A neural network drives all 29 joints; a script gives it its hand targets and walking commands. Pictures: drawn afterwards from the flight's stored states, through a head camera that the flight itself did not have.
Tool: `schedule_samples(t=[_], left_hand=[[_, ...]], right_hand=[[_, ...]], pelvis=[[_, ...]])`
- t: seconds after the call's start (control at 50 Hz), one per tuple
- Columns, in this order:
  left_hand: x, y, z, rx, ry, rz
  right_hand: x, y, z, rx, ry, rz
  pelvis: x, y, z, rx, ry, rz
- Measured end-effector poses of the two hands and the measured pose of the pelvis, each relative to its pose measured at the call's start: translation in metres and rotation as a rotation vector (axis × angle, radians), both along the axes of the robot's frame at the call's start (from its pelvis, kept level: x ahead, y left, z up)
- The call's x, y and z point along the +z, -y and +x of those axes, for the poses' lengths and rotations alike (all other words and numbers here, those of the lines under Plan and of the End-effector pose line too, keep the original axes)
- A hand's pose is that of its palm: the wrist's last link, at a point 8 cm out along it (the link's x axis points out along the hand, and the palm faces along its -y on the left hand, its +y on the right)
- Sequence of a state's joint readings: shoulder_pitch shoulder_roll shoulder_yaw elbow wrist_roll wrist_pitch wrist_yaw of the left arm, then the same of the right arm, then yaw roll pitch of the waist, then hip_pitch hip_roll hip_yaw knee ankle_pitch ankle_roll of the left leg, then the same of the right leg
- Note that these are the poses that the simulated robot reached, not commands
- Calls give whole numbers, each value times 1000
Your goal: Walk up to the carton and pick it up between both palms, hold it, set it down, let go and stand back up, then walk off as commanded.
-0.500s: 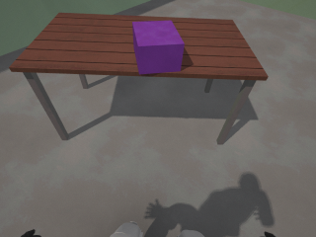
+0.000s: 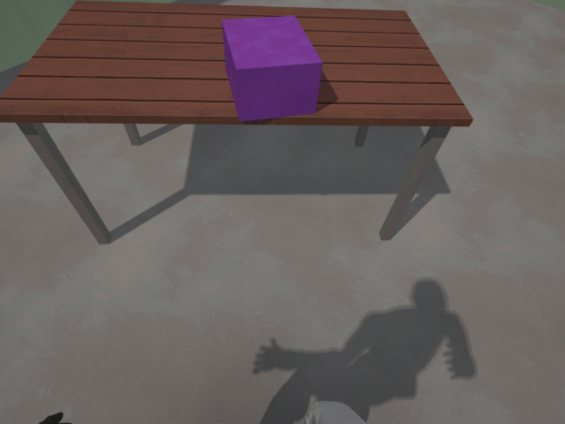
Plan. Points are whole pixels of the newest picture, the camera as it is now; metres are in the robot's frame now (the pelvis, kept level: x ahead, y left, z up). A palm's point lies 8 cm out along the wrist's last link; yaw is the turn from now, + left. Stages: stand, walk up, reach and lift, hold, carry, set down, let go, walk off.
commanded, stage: walk off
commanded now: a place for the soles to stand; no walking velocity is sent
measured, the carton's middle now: (268, 66) +0.97 -0.01 -0.02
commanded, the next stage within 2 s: stand in 0.86 s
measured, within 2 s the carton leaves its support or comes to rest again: neither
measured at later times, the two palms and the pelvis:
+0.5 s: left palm out of the picture +0.13 +0.32 -0.08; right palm (498, 420) +0.13 -0.32 -0.08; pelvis +0.04 -0.01 +0.00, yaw +0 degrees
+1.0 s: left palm out of the picture +0.13 +0.32 -0.08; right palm (503, 422) +0.13 -0.32 -0.08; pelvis +0.04 -0.01 +0.00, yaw +0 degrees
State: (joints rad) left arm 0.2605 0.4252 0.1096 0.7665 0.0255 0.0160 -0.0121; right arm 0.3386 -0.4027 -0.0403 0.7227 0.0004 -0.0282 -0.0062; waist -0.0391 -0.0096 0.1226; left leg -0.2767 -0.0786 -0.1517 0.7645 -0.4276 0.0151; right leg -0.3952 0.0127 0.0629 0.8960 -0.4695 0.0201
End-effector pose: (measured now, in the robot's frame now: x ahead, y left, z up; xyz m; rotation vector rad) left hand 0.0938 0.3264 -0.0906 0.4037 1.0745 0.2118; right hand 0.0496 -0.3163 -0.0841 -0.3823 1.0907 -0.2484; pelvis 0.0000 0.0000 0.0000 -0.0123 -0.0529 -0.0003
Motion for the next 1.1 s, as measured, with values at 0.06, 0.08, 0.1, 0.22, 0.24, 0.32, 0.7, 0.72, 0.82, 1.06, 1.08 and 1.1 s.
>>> schedule_samples(t=[0.06, 0.08, 0.1, 0.22, 0.24, 0.32, 0.7, 0.72, 0.82, 1.06, 1.08, 1.1], left_hand=[[2, 9, 7, 2, 1, 11], [3, 12, 9, 4, 6, 17], [5, 15, 11, 8, 12, 21], [21, 22, 15, 43, 49, 45], [22, 21, 15, 47, 52, 48], [23, 14, 19, 53, 57, 50], [11, 7, 36, 45, 70, 4], [11, 7, 37, 44, 71, 4], [12, 8, 36, 41, 79, 4], [15, 10, 31, 32, 100, 6], [15, 11, 30, 31, 102, 6], [15, 11, 29, 31, 103, 7]], right_hand=[[-6, 9, 10, 6, -8, 9], [-9, 12, 15, 11, -9, 14], [-11, 15, 20, 17, -9, 19], [-12, 21, 54, 61, 14, 35], [-12, 21, 59, 66, 19, 37], [-12, 13, 72, 77, 34, 38], [4, 1, 84, 69, 79, 8], [4, 0, 84, 68, 81, 8], [5, 2, 82, 65, 90, 8], [6, 4, 72, 58, 113, 11], [6, 4, 71, 58, 115, 11], [6, 4, 70, 58, 116, 11]], pelvis=[[-2, 10, 9, -1, -13, 15], [-3, 14, 12, -1, -17, 21], [-3, 18, 15, -3, -19, 22], [2, 29, 30, 1, -16, 42], [3, 29, 31, 3, -15, 44], [2, 22, 36, 4, -15, 35], [3, 10, 46, -4, -27, 15], [3, 9, 46, -4, -27, 14], [3, 10, 44, -5, -23, 15], [3, 12, 34, -6, -9, 16], [3, 12, 33, -6, -7, 16], [3, 13, 32, -6, -5, 16]])
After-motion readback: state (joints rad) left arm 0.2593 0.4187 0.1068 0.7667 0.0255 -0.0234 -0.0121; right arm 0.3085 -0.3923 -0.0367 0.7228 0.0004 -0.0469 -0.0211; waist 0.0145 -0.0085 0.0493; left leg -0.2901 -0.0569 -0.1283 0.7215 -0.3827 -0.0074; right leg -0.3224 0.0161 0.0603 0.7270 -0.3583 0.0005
